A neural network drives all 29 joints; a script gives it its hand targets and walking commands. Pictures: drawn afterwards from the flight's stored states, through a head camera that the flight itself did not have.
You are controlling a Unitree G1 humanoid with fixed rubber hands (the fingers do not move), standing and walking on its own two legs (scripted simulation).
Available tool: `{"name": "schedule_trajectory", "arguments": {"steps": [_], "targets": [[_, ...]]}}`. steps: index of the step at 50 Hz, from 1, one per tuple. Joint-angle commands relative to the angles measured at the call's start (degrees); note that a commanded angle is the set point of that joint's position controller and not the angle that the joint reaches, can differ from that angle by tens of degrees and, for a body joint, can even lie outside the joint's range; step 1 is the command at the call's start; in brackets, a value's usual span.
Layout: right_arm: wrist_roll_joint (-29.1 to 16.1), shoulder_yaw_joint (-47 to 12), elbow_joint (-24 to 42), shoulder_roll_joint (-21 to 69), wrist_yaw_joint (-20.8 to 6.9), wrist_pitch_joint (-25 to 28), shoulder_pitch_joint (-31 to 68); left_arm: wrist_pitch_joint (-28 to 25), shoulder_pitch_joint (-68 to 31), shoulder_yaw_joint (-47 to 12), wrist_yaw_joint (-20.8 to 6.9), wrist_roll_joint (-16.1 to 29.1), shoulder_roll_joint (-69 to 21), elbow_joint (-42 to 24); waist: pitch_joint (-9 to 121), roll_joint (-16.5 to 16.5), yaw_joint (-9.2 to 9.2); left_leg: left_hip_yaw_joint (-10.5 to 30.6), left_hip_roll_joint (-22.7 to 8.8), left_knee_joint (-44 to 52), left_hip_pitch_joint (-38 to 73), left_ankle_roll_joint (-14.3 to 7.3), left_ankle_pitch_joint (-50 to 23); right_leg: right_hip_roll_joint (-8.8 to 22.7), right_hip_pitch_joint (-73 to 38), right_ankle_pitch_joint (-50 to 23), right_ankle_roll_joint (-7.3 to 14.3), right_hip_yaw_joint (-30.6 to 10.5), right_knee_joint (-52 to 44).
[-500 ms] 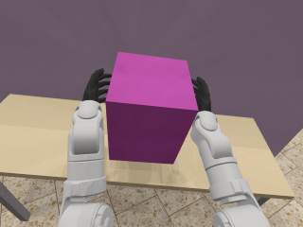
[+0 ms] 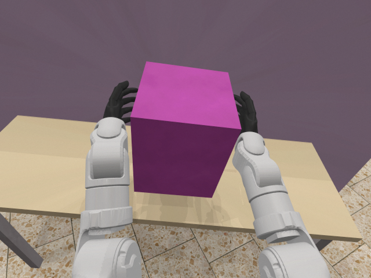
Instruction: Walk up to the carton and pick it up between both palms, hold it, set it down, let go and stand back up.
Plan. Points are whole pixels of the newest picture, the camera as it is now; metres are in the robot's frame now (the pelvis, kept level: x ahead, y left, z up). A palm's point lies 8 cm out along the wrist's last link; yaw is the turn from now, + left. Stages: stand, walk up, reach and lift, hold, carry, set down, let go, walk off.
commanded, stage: hold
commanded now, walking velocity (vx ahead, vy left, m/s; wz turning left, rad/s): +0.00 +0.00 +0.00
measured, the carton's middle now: (180, 132) +0.38 +0.01 +0.15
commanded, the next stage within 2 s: none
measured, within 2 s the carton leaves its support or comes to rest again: neither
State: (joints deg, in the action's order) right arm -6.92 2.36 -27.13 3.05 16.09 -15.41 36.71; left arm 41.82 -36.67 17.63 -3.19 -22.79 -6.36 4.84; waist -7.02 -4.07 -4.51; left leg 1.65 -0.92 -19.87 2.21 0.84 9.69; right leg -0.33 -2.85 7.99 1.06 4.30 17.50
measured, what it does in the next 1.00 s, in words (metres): stands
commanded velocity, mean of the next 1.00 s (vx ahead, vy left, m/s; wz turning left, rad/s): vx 0.00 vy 0.00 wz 0.00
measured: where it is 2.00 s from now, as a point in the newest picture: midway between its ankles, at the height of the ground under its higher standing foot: outside the picture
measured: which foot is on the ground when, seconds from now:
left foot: down 0.00-1.00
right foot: down 0.00-1.00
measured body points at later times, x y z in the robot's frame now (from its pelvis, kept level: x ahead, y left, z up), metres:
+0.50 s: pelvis +0.01 +0.00 +0.00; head -0.03 +0.04 +0.45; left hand +0.38 +0.14 +0.19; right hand +0.37 -0.13 +0.18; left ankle +0.03 +0.13 -0.75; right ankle +0.04 -0.10 -0.75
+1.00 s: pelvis +0.00 +0.00 +0.00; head -0.03 +0.03 +0.45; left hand +0.37 +0.14 +0.19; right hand +0.37 -0.13 +0.18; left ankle +0.03 +0.13 -0.75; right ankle +0.04 -0.10 -0.75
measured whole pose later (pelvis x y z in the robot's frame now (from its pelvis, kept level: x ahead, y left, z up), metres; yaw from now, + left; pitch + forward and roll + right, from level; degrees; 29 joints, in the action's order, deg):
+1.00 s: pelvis +0.00 +0.00 +0.00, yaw +0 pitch -13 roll -1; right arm -8.7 0.1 -22.8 2.3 16.2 -15.3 33.7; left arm 43.2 -33.2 15.8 -2.4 -22.1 -7.0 -0.6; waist -8.5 -4.2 -5.1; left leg 1.2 -1.0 -20.6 2.6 0.5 10.5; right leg -0.3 -3.9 8.1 0.7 4.3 17.0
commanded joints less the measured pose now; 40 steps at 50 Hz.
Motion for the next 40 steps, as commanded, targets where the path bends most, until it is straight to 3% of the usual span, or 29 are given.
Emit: {"name": "schedule_trajectory", "arguments": {"steps": [1, 2, 3, 4, 6, 7, 8, 10, 11, 12, 14, 16, 17, 19, 20, 21, 22, 23, 24, 27, 28, 29, 31, 34, 35, 36, 37, 38, 40], "targets": [[-2.83, -19.48, 17.28, 30.4, -8.31, 5.06, 48.22, -3.22, -39.11, -23.57, -7.57, 8.15, -24.5, -2.51, 23.26, 2.76, 0.21, -4.56, 2.84, 4.53, -2.84, -2.44, -1.63, -0.5, -7.13, -2.66, -4.19, 0.93, -2.01], [-3.72, -21.78, 19.85, 29.53, -8.43, 5.84, 47.29, -2.92, -34.4, -25.22, -7.25, 8.01, -27.08, -3.81, 26.81, 3.21, 0.46, -4.18, 2.74, 3.59, 0.43, -1.83, -7.4, -1.69, -7.86, -6.8, -3.59, 2.2, -1.41], [-4.2, -22.3, 23.2, 29.32, -8.03, 6.55, 49.0, -3.34, -35.72, -28.12, -7.16, 10.53, -27.64, -6.13, 30.22, 4.72, -0.84, -3.97, 2.86, 2.48, 3.03, -0.92, -9.1, -1.13, -7.23, -10.64, -3.78, 1.78, -1.42], [-4.3, -21.5, 19.56, 28.7, -7.8, 5.85, 46.95, -3.12, -33.73, -26.28, -6.87, 8.42, -26.64, -3.37, 27.13, 5.11, -0.66, -3.55, 2.87, 2.55, 1.56, -0.63, -9.64, -1.41, -7.86, -9.9, -3.63, 1.52, -1.46], [-4.06, -21.87, 20.37, 28.03, -7.43, 5.87, 46.96, -3.27, -35.62, -29.01, -6.8, 9.99, -27.28, -5.7, 28.44, 5.75, -2.31, -3.17, 2.46, 1.59, 3.93, 0.15, -11.72, -1.9, -6.66, -11.2, -3.61, 1.84, -1.19], [-4.16, -22.13, 18.98, 29.17, -7.52, 5.45, 46.13, -3.73, -38.37, -28.27, -6.97, 10.07, -26.24, -6.74, 27.45, 6.22, -1.35, -3.43, 3.08, 1.88, 2.16, -0.47, -10.05, -1.08, -6.82, -10.83, -4.19, 1.02, -1.03], [-3.92, -20.86, 16.13, 29.51, -7.74, 4.98, 45.92, -3.6, -36.55, -24.33, -7.23, 8.03, -25.03, -3.5, 23.31, 3.84, 0.12, -4.11, 3.08, 3.26, -0.02, -1.78, -6.82, -0.91, -6.7, -7.47, -4.27, 0.7, -2.16], [-1.32, -17.48, 13.6, 28.15, -7.91, 4.81, 46.43, -2.45, -35.32, -22.22, -8.02, 5.51, -24.03, 0.83, 18.02, 3.82, -0.5, -4.65, 3.45, 4.99, -3.24, -2.46, 0.19, -0.09, -5.69, -1.12, -3.74, 0.82, -3.34], [-1.89, -18.52, 14.66, 29.32, -8.08, 5.09, 45.45, -2.47, -36.17, -22.77, -8.1, 6.15, -24.64, -2.84, 20.32, 3.62, -0.91, -4.44, 3.04, 4.82, -2.32, -2.56, -2.3, -0.34, -7.4, -3.09, -3.68, 1.29, -2.59], [-3.16, -19.79, 14.42, 30.31, -8.65, 5.6, 47.69, -3.24, -38.94, -23.62, -7.72, 7.68, -25.68, -3.68, 23.53, 4.3, 0.44, -4.61, 2.71, 5.07, -1.27, -2.26, -1.29, -0.78, -6.82, -0.84, -3.8, 1.58, -2.11], [-4.05, -22.2, 20.34, 30.02, -8.18, 6.75, 46.28, -3.67, -37.23, -28.93, -7.19, 10.0, -28.79, -8.22, 30.74, 6.55, -2.12, -3.52, 2.63, 1.91, 3.5, 0.06, -11.9, -1.23, -8.62, -12.12, -3.8, 2.2, -0.28], [-5.13, -23.23, 20.76, 28.35, -7.61, 6.15, 47.33, -3.35, -34.42, -29.02, -6.62, 9.28, -28.03, -6.44, 30.08, 6.42, -1.39, -2.65, 2.29, 0.88, 5.75, 0.89, -17.51, -2.02, -8.26, -14.21, -3.96, 1.88, -0.53], [-4.93, -21.77, 18.04, 27.96, -7.66, 5.47, 45.98, -3.05, -35.42, -27.4, -6.81, 7.74, -26.73, -5.71, 26.55, 6.89, -1.3, -3.02, 2.65, 1.45, 5.17, -0.03, -14.17, -1.73, -5.98, -10.82, -3.76, 1.33, -1.73], [-4.68, -21.44, 21.52, 26.94, -7.62, 6.08, 47.03, -2.17, -33.34, -27.47, -7.2, 7.6, -26.84, -5.84, 25.15, 6.7, -1.02, -3.54, 2.74, 1.81, 3.51, -0.09, -12.72, -1.37, -6.54, -9.19, -3.78, 1.67, -2.09], [-3.85, -21.05, 17.12, 26.25, -8.1, 5.49, 45.11, -1.68, -32.0, -25.46, -6.95, 5.71, -27.22, -3.58, 20.64, 5.45, -0.17, -3.49, 2.53, 3.15, 2.31, -0.78, -10.47, -1.97, -5.85, -6.87, -3.4, 2.42, -2.24], [-3.87, -20.32, 16.91, 26.21, -7.99, 5.63, 44.59, -1.61, -32.89, -26.15, -7.43, 6.78, -27.3, -4.93, 21.01, 6.21, -1.6, -3.38, 2.35, 3.12, 2.07, 0.04, -10.3, -1.79, -6.31, -7.12, -3.5, 2.38, -2.14], [-3.94, -21.43, 19.49, 27.65, -7.82, 5.6, 44.54, -1.7, -32.77, -25.43, -7.92, 7.55, -26.21, -4.32, 22.14, 2.88, -1.35, -3.7, 2.46, 3.12, 2.59, -1.01, -9.25, -1.74, -6.61, -6.76, -3.54, 1.94, -2.57], [-3.38, -20.08, 16.2, 27.82, -8.21, 5.32, 42.71, -2.19, -35.13, -26.83, -7.81, 7.77, -26.57, -6.93, 21.76, 5.77, -1.92, -3.75, 1.96, 3.09, 2.44, 0.09, -10.2, -1.6, -6.23, -6.91, -3.46, 2.39, -1.63], [-5.06, -23.61, 22.62, 28.81, -7.92, 6.39, 46.07, -2.55, -33.61, -28.17, -7.38, 8.98, -27.47, -8.64, 26.39, 4.86, -1.15, -3.7, 2.61, 1.85, 3.49, -0.19, -14.05, -1.8, -8.38, -11.3, -3.89, 2.34, -1.28], [-5.44, -24.92, 23.35, 28.0, -7.01, 5.99, 42.89, -2.46, -30.1, -28.51, -7.35, 8.91, -26.72, -8.51, 27.46, 4.23, -2.3, -3.06, 2.88, 1.06, 3.98, 0.33, -16.29, -1.82, -10.71, -17.75, -3.93, 1.72, -0.81], [-5.13, -24.21, 20.44, 29.01, -6.72, 5.15, 43.8, -2.48, -30.62, -26.79, -7.95, 7.8, -26.19, -5.7, 23.13, 4.19, -1.14, -3.97, 3.03, 2.11, 2.17, -0.2, -12.88, -1.2, -10.22, -14.14, -4.17, 1.08, -1.23], [-4.58, -22.8, 20.95, 27.59, -7.35, 5.9, 42.68, -2.34, -32.64, -28.38, -7.67, 7.91, -27.3, -9.97, 25.6, 6.29, -2.44, -2.97, 2.49, 1.41, 3.79, 0.48, -15.02, -1.36, -9.02, -13.98, -3.95, 1.65, -0.71], [-5.92, -22.24, 22.74, 26.42, -8.06, 6.3, 45.36, -2.72, -36.2, -31.59, -6.52, 9.67, -29.02, -12.64, 28.03, 10.0, -2.38, -2.31, 1.57, 0.97, 6.47, 2.15, -16.55, -2.42, -5.99, -8.52, -2.65, 2.15, -1.09], [-6.67, -25.96, 26.45, 26.59, -7.6, 5.95, 42.9, -1.8, -26.83, -31.58, -6.16, 9.45, -28.82, -10.08, 26.85, 6.83, -1.86, -2.2, 1.49, -0.22, 8.49, 1.71, -21.89, -2.5, -6.78, -15.13, -3.11, 2.51, -0.95], [-6.11, -24.98, 23.83, 25.99, -7.58, 5.56, 42.16, -1.76, -28.83, -30.41, -6.13, 8.06, -27.5, -11.04, 23.44, 7.16, -1.25, -2.13, 2.14, 0.13, 6.93, 1.41, -20.95, -2.22, -5.04, -14.33, -3.5, 1.89, -1.32], [-5.87, -22.93, 18.17, 26.45, -7.35, 3.98, 37.92, -0.79, -27.18, -27.74, -6.97, 6.07, -27.29, -7.26, 18.71, 8.66, -2.23, -2.73, 2.1, 1.71, 3.74, 1.18, -16.52, -1.87, -6.99, -11.58, -2.62, 1.24, -1.35], [-5.54, -24.34, 22.11, 26.11, -7.85, 5.15, 39.91, -0.99, -28.36, -28.26, -7.16, 6.8, -26.83, -10.82, 22.15, 6.4, -0.98, -3.17, 2.23, 1.31, 6.06, 1.02, -18.61, -2.65, -7.81, -12.27, -3.08, 2.53, -1.51], [-4.16, -21.15, 17.61, 24.75, -8.06, 4.52, 41.76, -0.84, -30.89, -26.62, -7.39, 6.37, -26.2, -6.21, 18.01, 7.07, -1.57, -3.18, 2.09, 2.95, 3.66, 0.76, -12.58, -1.95, -4.45, -5.17, -2.62, 1.75, -2.59], [-4.78, -23.05, 24.12, 26.13, -8.79, 6.23, 46.89, -1.55, -32.72, -29.42, -6.72, 9.4, -27.94, -9.03, 22.05, 5.37, -1.11, -2.93, 1.37, 2.85, 4.34, 0.52, -12.78, -2.79, -3.78, -4.98, -2.72, 2.77, -2.01]]}}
